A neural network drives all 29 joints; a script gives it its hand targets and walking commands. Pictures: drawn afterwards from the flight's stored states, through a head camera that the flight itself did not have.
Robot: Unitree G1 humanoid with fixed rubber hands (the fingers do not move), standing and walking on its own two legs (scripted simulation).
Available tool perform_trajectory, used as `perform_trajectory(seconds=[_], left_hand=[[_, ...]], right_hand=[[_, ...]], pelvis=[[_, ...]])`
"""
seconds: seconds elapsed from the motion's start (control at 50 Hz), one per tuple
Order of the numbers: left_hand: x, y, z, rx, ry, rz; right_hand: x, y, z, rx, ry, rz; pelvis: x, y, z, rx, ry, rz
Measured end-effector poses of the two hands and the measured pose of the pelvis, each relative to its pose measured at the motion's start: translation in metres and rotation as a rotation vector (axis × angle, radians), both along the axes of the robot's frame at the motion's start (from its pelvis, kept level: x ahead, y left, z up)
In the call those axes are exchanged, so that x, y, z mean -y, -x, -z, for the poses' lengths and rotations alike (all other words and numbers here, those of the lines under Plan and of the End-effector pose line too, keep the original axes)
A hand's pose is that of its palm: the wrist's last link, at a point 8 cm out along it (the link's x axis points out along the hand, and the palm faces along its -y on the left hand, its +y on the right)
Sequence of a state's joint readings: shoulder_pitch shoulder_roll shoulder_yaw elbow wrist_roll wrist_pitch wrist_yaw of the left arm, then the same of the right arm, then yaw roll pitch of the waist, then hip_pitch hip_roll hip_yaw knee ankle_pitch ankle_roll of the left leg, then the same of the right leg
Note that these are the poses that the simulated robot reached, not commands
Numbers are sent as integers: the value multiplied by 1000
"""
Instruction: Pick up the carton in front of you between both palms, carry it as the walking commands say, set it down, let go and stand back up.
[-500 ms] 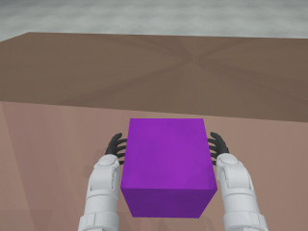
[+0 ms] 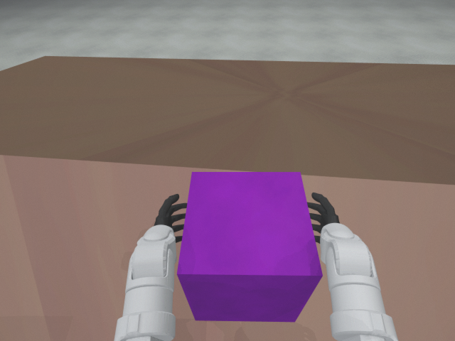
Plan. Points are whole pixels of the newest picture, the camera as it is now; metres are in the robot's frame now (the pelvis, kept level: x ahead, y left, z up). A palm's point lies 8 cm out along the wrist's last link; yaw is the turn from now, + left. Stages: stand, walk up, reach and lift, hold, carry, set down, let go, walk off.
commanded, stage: hold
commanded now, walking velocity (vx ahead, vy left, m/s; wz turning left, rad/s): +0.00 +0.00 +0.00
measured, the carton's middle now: (245, 249) +0.29 +0.00 -0.03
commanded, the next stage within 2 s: carry in 0.58 s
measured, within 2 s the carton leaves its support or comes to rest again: neither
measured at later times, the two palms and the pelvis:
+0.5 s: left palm (165, 230) +0.29 +0.15 +0.05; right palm (328, 228) +0.29 -0.15 +0.05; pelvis +0.01 +0.00 +0.00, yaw +0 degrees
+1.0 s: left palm (175, 185) +0.38 +0.14 +0.07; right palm (322, 181) +0.39 -0.16 +0.07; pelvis +0.12 -0.01 -0.02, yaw -1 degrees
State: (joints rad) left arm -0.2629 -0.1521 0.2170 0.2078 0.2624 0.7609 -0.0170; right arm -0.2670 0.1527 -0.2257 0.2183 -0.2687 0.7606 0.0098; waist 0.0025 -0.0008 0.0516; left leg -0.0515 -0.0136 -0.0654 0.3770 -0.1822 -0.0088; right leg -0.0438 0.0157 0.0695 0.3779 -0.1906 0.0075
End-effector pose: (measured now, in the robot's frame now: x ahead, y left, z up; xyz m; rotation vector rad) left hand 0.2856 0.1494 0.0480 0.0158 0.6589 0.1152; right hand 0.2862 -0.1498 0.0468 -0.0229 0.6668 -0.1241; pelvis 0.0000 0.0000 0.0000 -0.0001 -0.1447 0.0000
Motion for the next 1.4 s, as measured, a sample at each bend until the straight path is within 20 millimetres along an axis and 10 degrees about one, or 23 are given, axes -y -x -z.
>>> perform_trajectory(seconds=[0.6,0.8,1.12,1.26,1.4], left_hand=[[0,-7,-1,0,-14,6],[11,-40,-19,64,11,-4],[18,-154,-29,-52,42,-30],[46,-241,-30,8,43,-30],[42,-305,-36,-76,49,-109]], right_hand=[[0,-7,-1,0,10,-7],[11,-36,-16,65,-25,29],[17,-145,-23,-50,-69,72],[46,-234,-24,10,-84,77],[41,-321,-33,-79,-84,14]], pelvis=[[0,-10,0,-38,-1,2],[8,-44,12,-171,-8,24],[11,-176,7,-261,6,33],[39,-256,26,-222,21,-10],[53,-331,1,-236,-13,-30]])
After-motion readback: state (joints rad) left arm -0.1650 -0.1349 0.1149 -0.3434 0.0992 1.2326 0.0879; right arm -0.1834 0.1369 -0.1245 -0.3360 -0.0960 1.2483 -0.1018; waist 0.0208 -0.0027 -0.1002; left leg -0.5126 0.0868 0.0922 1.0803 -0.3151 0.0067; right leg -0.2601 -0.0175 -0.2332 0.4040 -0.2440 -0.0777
